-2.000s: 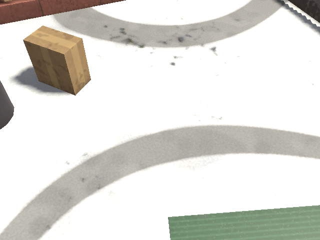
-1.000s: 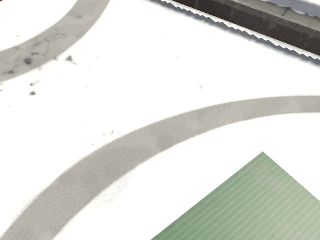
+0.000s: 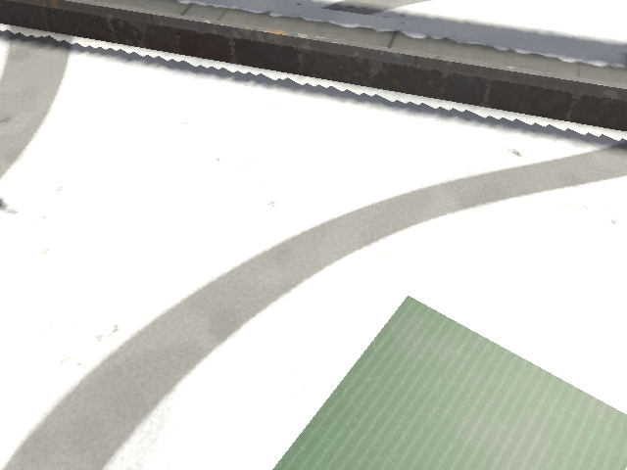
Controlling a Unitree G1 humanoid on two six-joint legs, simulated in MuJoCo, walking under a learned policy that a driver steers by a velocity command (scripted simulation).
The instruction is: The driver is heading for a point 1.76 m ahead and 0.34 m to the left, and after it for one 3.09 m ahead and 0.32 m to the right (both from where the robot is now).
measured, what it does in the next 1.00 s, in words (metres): walks ahead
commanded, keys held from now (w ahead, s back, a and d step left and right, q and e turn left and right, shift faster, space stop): no key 0.48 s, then w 0.52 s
